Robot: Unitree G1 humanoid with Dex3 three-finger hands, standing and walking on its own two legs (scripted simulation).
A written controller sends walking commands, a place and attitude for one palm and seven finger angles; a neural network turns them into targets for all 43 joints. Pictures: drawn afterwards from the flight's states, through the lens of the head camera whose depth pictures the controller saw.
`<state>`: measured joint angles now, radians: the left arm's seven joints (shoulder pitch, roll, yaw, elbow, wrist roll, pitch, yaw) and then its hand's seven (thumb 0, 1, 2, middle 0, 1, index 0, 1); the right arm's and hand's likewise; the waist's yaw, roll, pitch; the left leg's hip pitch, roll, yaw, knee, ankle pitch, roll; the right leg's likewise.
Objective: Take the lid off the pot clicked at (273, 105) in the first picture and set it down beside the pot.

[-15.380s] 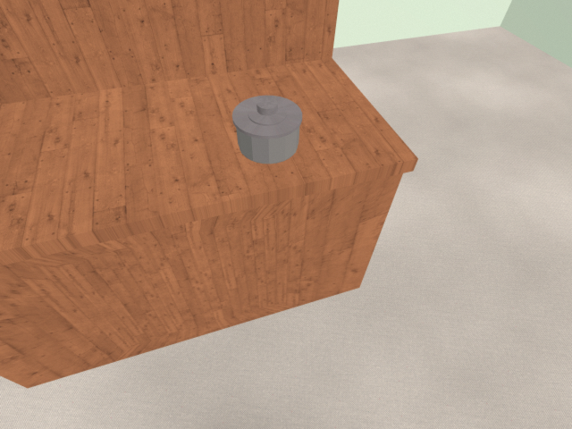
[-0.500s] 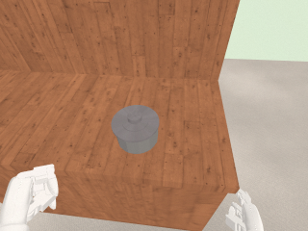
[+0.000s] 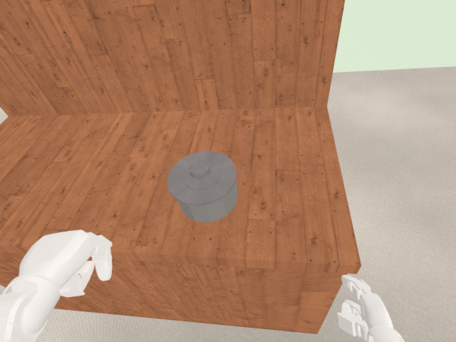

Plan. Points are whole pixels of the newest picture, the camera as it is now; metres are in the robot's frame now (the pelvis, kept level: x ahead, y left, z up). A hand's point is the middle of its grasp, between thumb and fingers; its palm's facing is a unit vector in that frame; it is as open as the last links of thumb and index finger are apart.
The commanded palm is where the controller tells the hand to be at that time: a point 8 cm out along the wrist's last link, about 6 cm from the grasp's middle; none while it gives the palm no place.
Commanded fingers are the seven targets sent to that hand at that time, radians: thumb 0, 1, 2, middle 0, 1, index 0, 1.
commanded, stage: reach forward and open the fingers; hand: left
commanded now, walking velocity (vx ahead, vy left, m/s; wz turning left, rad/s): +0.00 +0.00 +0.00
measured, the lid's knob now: (199, 169) +0.45 +0.12 +0.04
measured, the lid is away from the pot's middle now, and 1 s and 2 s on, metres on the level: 0.00 0.00 0.00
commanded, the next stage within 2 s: move the open hand above the knob in 0.66 s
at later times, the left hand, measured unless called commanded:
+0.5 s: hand (78, 235) +0.25 +0.28 +0.10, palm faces -0.16 -0.10 -0.98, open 9.5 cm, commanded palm +0.23 +0.27 +0.16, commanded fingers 0.00 -0.29 1.37 -0.82 -0.08 -0.82 -0.08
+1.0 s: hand (95, 202) +0.30 +0.26 +0.12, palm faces -0.18 -0.04 -0.98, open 10.2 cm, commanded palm +0.28 +0.25 +0.17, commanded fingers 0.00 -0.29 1.38 -0.82 -0.08 -0.82 -0.08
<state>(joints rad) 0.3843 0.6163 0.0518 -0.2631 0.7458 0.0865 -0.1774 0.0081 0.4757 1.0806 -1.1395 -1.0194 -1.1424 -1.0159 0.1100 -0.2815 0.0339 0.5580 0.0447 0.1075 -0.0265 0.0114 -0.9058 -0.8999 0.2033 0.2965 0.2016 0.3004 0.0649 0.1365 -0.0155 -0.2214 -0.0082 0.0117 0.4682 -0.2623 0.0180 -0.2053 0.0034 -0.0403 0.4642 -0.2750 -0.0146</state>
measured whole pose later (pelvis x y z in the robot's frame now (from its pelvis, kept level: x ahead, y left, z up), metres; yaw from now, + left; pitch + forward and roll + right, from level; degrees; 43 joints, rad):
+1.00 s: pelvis -0.01 +0.03 +0.00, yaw +1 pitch +1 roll +0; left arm -0.18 0.63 -0.08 -0.05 0.79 0.10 -0.30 0.00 -0.28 1.37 -0.83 -0.08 -0.83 -0.08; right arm 0.11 -0.29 0.04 0.58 0.06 0.10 0.02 0.01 -0.91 -0.90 0.20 0.30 0.20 0.30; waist 0.04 0.11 0.02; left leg -0.21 -0.05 0.00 0.40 -0.21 0.05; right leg -0.19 -0.04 -0.05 0.40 -0.23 0.02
